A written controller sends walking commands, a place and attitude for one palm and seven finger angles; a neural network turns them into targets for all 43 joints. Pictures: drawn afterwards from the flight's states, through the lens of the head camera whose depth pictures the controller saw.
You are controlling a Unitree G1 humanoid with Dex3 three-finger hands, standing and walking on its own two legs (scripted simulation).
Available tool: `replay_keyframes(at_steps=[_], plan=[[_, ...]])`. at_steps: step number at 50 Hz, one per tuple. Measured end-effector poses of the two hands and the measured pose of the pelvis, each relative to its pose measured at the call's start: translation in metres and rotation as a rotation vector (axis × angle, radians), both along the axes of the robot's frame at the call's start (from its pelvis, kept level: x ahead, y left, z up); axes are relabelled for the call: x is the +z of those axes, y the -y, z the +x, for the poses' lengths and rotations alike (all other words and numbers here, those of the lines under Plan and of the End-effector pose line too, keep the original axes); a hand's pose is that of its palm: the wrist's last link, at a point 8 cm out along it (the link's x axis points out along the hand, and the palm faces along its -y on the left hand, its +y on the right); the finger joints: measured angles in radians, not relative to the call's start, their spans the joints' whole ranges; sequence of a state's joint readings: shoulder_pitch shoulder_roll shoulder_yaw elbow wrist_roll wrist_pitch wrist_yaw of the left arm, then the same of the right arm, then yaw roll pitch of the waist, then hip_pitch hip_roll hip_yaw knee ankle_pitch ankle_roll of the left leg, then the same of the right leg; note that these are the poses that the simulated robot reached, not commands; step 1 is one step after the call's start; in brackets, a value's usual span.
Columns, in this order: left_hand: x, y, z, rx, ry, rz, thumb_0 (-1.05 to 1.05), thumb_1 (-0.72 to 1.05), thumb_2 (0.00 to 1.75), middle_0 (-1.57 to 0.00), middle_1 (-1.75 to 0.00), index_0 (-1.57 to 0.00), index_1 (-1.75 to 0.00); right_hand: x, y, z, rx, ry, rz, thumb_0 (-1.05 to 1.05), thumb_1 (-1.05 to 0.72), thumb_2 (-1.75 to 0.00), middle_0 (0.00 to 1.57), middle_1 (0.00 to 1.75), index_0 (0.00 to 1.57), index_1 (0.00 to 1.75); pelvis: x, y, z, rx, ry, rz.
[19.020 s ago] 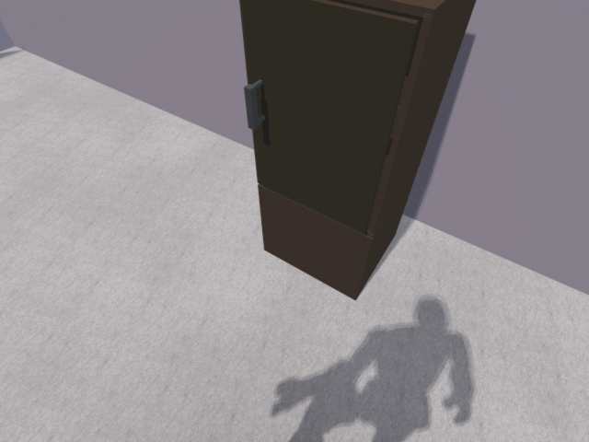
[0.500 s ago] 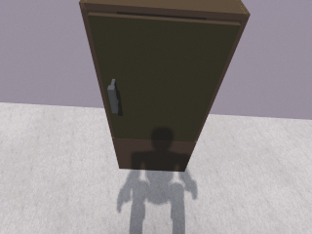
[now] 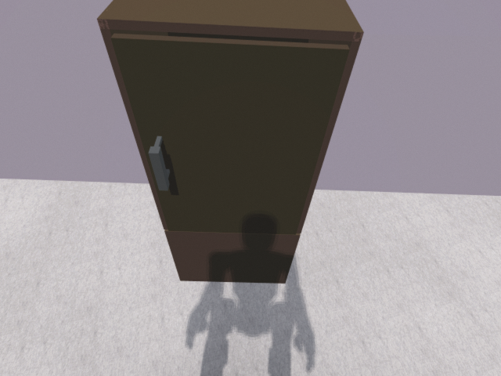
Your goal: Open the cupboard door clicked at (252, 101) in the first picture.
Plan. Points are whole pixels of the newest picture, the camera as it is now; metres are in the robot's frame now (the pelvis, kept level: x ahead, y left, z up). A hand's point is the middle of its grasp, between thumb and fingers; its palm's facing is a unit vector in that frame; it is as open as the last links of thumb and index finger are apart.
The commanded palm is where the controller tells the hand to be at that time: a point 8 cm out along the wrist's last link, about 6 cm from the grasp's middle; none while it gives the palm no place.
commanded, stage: come to a stop and stand still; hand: left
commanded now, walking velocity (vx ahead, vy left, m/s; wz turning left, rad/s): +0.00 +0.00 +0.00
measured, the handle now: (161, 163) +0.55 +0.23 -0.02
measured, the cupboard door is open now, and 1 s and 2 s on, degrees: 0 0 0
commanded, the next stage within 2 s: look again from close up in 0.58 s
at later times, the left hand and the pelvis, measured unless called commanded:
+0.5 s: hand out of the picture +0.00 +0.16 -0.18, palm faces +0.04 -0.99 -0.14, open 7.4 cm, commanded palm none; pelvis +0.02 +0.00 +0.00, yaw +0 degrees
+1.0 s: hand out of the picture +0.04 +0.20 -0.18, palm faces +0.03 -0.98 -0.21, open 7.4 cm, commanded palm none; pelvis +0.01 +0.02 -0.01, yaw +0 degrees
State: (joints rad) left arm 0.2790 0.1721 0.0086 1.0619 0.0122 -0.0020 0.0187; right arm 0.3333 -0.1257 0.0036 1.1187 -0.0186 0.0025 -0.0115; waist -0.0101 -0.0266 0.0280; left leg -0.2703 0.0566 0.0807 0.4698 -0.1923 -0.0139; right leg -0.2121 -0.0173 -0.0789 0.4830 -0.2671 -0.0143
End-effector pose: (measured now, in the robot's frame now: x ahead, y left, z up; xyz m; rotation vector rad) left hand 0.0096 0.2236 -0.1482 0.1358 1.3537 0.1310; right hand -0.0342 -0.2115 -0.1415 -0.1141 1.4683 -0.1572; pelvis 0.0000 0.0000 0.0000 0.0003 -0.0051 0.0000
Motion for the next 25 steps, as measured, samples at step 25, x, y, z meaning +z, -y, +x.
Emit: replay_keyframes(at_steps=[25], plan=[[-0.002, 0.017, -0.015, 0.041, -0.081, -0.041, 0.01, 0.91, 0.9, -0.2, -0.3, -0.19, -0.3, 0.001, -0.002, 0.046, 0.02, 0.061, -0.018, 0.02, -0.93, -0.9, 0.2, 0.3, 0.2, 0.3, 0.003, -0.004, 0.023, -0.004, 0.008, 0.003]])
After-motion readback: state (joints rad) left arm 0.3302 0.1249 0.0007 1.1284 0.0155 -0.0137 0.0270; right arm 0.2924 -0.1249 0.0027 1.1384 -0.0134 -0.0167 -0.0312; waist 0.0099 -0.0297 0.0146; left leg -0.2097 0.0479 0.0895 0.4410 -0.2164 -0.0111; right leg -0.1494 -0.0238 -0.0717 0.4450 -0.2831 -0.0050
